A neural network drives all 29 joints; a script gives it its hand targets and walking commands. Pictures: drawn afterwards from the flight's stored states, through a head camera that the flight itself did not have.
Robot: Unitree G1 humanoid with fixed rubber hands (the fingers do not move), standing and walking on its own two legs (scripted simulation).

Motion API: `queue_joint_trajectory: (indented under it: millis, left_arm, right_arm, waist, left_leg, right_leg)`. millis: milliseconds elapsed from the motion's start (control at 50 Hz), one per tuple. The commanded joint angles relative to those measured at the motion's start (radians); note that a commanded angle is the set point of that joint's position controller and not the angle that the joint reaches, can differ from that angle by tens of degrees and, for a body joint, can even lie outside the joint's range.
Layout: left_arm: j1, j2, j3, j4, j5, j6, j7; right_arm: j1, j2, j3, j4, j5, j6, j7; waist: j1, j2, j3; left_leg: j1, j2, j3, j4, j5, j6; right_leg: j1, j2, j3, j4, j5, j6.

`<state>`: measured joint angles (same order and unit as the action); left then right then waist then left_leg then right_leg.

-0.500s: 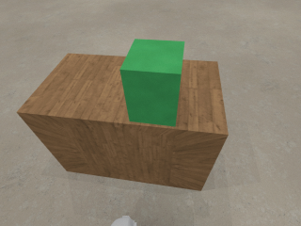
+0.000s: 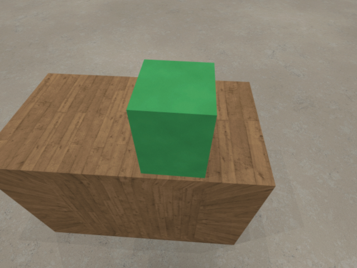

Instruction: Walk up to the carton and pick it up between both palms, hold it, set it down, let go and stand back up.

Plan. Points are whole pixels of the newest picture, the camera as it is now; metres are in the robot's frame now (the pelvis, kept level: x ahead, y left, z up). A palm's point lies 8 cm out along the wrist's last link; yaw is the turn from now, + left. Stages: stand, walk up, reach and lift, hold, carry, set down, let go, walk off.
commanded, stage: walk up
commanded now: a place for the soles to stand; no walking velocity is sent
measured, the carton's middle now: (175, 121) +0.52 +0.01 +0.02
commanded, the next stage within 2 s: reach and lift in 1.88 s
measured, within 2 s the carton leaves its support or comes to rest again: neither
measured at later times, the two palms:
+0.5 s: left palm out of the picture +0.08 +0.25 -0.11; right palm out of the picture +0.07 -0.26 -0.11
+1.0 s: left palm out of the picture +0.12 +0.30 -0.11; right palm out of the picture +0.02 -0.21 -0.12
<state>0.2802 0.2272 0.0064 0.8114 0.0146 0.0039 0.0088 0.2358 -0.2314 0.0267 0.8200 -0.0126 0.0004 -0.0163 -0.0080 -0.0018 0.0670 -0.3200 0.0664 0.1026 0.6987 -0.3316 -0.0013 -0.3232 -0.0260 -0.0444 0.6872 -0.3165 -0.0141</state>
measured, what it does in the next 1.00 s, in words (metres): shifts its weight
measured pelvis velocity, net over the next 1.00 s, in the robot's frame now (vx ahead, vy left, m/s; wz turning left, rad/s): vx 0.01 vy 0.06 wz -0.20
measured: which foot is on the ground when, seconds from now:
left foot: down 0.00-1.00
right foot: down 0.00-1.00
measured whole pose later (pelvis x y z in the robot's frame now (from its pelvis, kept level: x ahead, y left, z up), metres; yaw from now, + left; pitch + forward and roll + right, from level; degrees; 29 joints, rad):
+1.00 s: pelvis +0.01 +0.06 +0.01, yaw -12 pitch -1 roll +1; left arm 0.29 0.26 -0.02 0.84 0.01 -0.01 0.04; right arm 0.20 -0.28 0.04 0.96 -0.01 0.05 0.01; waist 0.00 -0.01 0.03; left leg -0.25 0.00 0.18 0.58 -0.31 0.06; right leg -0.33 0.00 0.10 0.62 -0.28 0.00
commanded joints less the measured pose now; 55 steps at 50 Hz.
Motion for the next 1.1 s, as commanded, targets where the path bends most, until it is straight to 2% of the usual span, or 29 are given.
queue_joint_trajectory:
  millis: [0,40,60,100,140,340,600,620,640,660,680,720,760,780,800,820,840,860,900,920,940,960,980,1020,1080]
  left_arm:
    - [-0.015,0.171,0.029,-0.041,-0.031,-0.003,0.0]
    - [-0.034,0.151,0.015,-0.028,-0.027,-0.002,-0.004]
    - [-0.034,0.143,0.01,-0.021,-0.026,-0.003,-0.006]
    - [-0.026,0.136,0.006,-0.008,-0.026,-0.007,-0.011]
    - [-0.028,0.14,0.005,0.004,-0.023,-0.01,-0.012]
    - [-0.046,0.152,-0.006,0.044,-0.022,-0.012,-0.01]
    - [0.005,0.173,-0.014,0.088,-0.023,-0.014,-0.006]
    - [0.041,0.192,0.001,0.055,-0.006,-0.027,0.009]
    - [0.067,0.242,0.018,0.055,-0.004,-0.032,0.021]
    - [0.068,0.265,0.029,0.049,-0.005,-0.03,0.031]
    - [0.055,0.267,0.035,0.041,-0.002,-0.026,0.04]
    - [0.023,0.242,0.03,0.016,0.006,-0.021,0.048]
    - [-0.032,0.217,0.02,-0.008,0.006,-0.015,0.039]
    - [-0.027,0.196,0.01,-0.014,0.0,-0.014,0.031]
    - [-0.013,0.167,-0.002,-0.017,-0.007,-0.012,0.026]
    - [0.005,0.131,-0.009,-0.015,-0.01,-0.007,0.028]
    - [0.03,0.115,-0.014,-0.015,-0.008,-0.005,0.032]
    - [0.048,0.118,-0.014,-0.013,-0.005,-0.006,0.035]
    - [0.081,0.12,-0.009,-0.011,-0.001,-0.018,0.037]
    - [0.091,0.128,-0.006,-0.015,0.0,-0.026,0.04]
    - [0.095,0.131,-0.011,-0.016,0.001,-0.032,0.035]
    - [0.065,0.16,-0.008,-0.019,-0.002,-0.035,0.032]
    - [0.047,0.173,-0.008,-0.016,-0.005,-0.035,0.029]
    - [0.033,0.165,-0.016,-0.005,-0.008,-0.033,0.025]
    - [0.04,0.134,-0.026,0.009,-0.009,-0.029,0.029]
  right_arm:
    - [0.018,-0.057,0.002,-0.045,0.006,0.009,-0.009]
    - [0.008,-0.093,-0.003,-0.026,0.003,-0.001,-0.002]
    - [0.012,-0.111,-0.006,-0.015,0.005,-0.009,0.001]
    - [-0.001,-0.136,-0.01,-0.002,0.005,-0.021,0.003]
    - [-0.017,-0.138,-0.009,0.006,0.006,-0.024,0.004]
    - [-0.041,-0.146,-0.008,0.047,0.009,-0.012,0.008]
    - [-0.042,-0.169,-0.002,0.098,0.009,-0.002,0.008]
    - [-0.063,-0.223,-0.019,0.097,-0.01,0.019,0.012]
    - [-0.062,-0.192,-0.013,0.087,-0.017,0.033,0.016]
    - [-0.046,-0.167,-0.007,0.079,-0.02,0.041,0.019]
    - [-0.031,-0.152,-0.004,0.077,-0.021,0.044,0.021]
    - [-0.021,-0.153,-0.008,0.075,-0.017,0.04,0.017]
    - [0.031,-0.152,-0.009,0.09,-0.013,0.028,0.016]
    - [0.032,-0.178,-0.017,0.088,-0.013,0.024,0.015]
    - [0.016,-0.21,-0.025,0.084,-0.011,0.024,0.015]
    - [-0.01,-0.236,-0.032,0.082,0.001,0.029,0.015]
    - [-0.048,-0.241,-0.033,0.078,0.01,0.037,0.011]
    - [-0.083,-0.231,-0.029,0.074,0.012,0.043,0.007]
    - [-0.118,-0.222,-0.022,0.073,0.003,0.049,0.009]
    - [-0.115,-0.216,-0.018,0.074,0.0,0.05,0.015]
    - [-0.076,-0.188,-0.008,0.084,-0.001,0.044,0.021]
    - [-0.046,-0.172,-0.005,0.087,0.004,0.04,0.023]
    - [-0.029,-0.17,-0.005,0.093,0.006,0.037,0.022]
    - [-0.012,-0.179,-0.01,0.104,0.007,0.032,0.018]
    - [-0.017,-0.199,-0.02,0.113,0.008,0.03,0.012]
  waist:
    - [-0.012,-0.094,-0.032]
    - [-0.008,-0.102,-0.034]
    - [-0.003,-0.092,-0.051]
    - [0.012,-0.056,-0.088]
    - [0.017,-0.029,-0.102]
    - [0.009,-0.006,-0.068]
    - [0.011,-0.013,-0.035]
    - [0.036,0.024,-0.025]
    - [0.031,-0.041,-0.035]
    - [0.025,-0.102,-0.025]
    - [0.016,-0.139,-0.027]
    - [0.007,-0.151,-0.064]
    - [-0.027,-0.135,-0.101]
    - [-0.027,-0.085,-0.099]
    - [-0.018,-0.009,-0.074]
    - [-0.005,0.08,-0.049]
    - [0.016,0.097,-0.001]
    - [0.028,0.092,0.027]
    - [0.047,0.094,0.013]
    - [0.048,0.089,-0.019]
    - [0.037,0.048,-0.06]
    - [0.013,0.006,-0.062]
    - [0.004,-0.019,-0.052]
    - [-0.001,-0.026,-0.045]
    - [0.008,-0.009,-0.044]
  left_leg:
    - [0.084,-0.006,-0.042,-0.061,-0.001,0.024]
    - [0.108,0.032,-0.063,-0.144,0.112,0.036]
    - [0.11,0.052,-0.076,-0.17,0.162,0.043]
    - [0.097,0.085,-0.093,-0.204,0.247,0.058]
    - [0.095,0.095,-0.084,-0.218,0.268,0.061]
    - [0.118,0.1,-0.059,-0.274,0.115,0.06]
    - [0.144,0.109,-0.047,-0.317,-0.031,0.069]
    - [0.122,0.061,0.021,-0.208,-0.077,0.05]
    - [0.078,0.028,0.014,-0.126,-0.105,0.029]
    - [0.011,0.004,-0.007,-0.08,-0.14,0.017]
    - [-0.024,0.006,-0.04,-0.047,-0.157,0.015]
    - [-0.015,0.016,-0.087,-0.026,-0.118,0.015]
    - [0.112,0.013,-0.088,-0.159,0.038,0.027]
    - [0.171,0.035,-0.108,-0.232,0.055,0.041]
    - [0.161,0.099,-0.173,-0.325,-0.055,0.066]
    - [0.051,0.158,-0.252,-0.424,-0.179,0.115]
    - [-0.033,0.197,-0.267,-0.474,-0.238,0.147]
    - [-0.072,0.201,-0.244,-0.479,-0.222,0.16]
    - [-0.091,0.173,-0.17,-0.421,-0.08,0.153]
    - [-0.062,0.148,-0.138,-0.369,0.002,0.138]
    - [-0.026,0.135,-0.141,-0.347,-0.004,0.12]
    - [0.013,0.096,-0.118,-0.332,-0.019,0.096]
    - [0.068,0.078,-0.102,-0.314,-0.008,0.079]
    - [0.13,0.085,-0.107,-0.33,0.037,0.065]
    - [0.14,0.127,-0.107,-0.383,0.068,0.068]
  right_leg:
    - [-0.079,-0.219,0.253,-0.295,0.307,-0.144]
    - [-0.057,-0.148,0.184,-0.263,0.268,-0.088]
    - [-0.025,-0.125,0.166,-0.239,0.27,-0.072]
    - [0.053,-0.1,0.146,-0.195,0.316,-0.055]
    - [0.087,-0.095,0.144,-0.184,0.335,-0.052]
    - [0.024,-0.075,0.169,-0.233,0.227,-0.044]
    - [-0.052,-0.041,0.216,-0.262,0.092,-0.036]
    - [-0.064,-0.097,0.309,-0.3,0.064,-0.064]
    - [-0.047,-0.153,0.426,-0.357,0.015,-0.107]
    - [-0.014,-0.198,0.504,-0.392,-0.005,-0.144]
    - [0.01,-0.228,0.529,-0.392,0.014,-0.169]
    - [0.02,-0.225,0.499,-0.356,0.103,-0.171]
    - [-0.049,-0.164,0.401,-0.296,0.137,-0.119]
    - [-0.117,-0.115,0.349,-0.268,0.077,-0.077]
    - [-0.154,-0.042,0.27,-0.201,-0.03,-0.044]
    - [-0.091,0.066,0.161,-0.058,-0.058,-0.016]
    - [-0.057,0.085,0.104,0.012,-0.066,-0.007]
    - [-0.036,0.071,0.088,0.041,-0.056,-0.01]
    - [0.039,0.042,0.087,-0.015,0.027,-0.031]
    - [0.075,0.021,0.114,-0.069,0.093,-0.047]
    - [0.099,-0.008,0.182,-0.13,0.106,-0.064]
    - [0.063,-0.038,0.243,-0.157,0.123,-0.076]
    - [0.001,-0.052,0.277,-0.184,0.134,-0.075]
    - [-0.044,-0.038,0.256,-0.183,0.165,-0.053]
    - [-0.021,0.0,0.189,-0.132,0.165,-0.028]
